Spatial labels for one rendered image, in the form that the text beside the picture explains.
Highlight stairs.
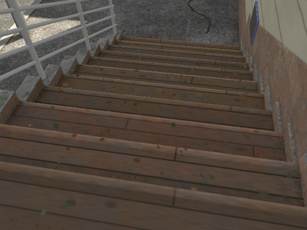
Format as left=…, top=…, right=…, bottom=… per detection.
left=0, top=35, right=305, bottom=207

